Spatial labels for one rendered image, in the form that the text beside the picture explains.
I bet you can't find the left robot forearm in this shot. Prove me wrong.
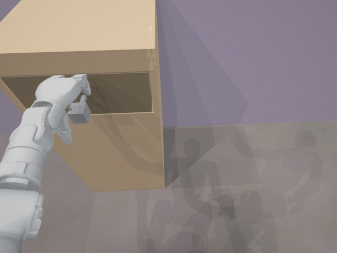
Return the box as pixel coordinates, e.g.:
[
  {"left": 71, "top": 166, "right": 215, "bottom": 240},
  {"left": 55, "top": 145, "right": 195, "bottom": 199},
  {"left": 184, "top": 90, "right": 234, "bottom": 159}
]
[{"left": 0, "top": 98, "right": 65, "bottom": 192}]

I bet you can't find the robot left hand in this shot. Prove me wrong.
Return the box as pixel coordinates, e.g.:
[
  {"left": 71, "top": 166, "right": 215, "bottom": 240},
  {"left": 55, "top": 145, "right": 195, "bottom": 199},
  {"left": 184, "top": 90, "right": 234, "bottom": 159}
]
[{"left": 35, "top": 74, "right": 91, "bottom": 144}]

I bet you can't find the cabinet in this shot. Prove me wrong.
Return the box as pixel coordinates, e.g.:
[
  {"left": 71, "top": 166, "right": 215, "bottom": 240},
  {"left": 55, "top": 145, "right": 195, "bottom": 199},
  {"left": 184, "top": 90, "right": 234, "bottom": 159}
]
[{"left": 0, "top": 0, "right": 165, "bottom": 192}]

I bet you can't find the robot left upper arm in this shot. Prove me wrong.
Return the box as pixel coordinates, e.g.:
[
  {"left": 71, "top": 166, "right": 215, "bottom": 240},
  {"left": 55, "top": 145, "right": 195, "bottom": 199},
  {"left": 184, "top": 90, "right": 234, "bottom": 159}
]
[{"left": 0, "top": 189, "right": 44, "bottom": 253}]

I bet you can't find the drawer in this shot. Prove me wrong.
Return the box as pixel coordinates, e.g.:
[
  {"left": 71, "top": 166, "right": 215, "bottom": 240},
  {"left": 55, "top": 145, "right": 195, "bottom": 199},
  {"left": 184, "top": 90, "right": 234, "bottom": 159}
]
[{"left": 0, "top": 71, "right": 152, "bottom": 114}]

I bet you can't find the handle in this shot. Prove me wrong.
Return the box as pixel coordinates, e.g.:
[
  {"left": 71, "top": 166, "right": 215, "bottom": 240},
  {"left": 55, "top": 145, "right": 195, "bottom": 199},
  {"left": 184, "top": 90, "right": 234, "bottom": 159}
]
[{"left": 67, "top": 95, "right": 91, "bottom": 124}]

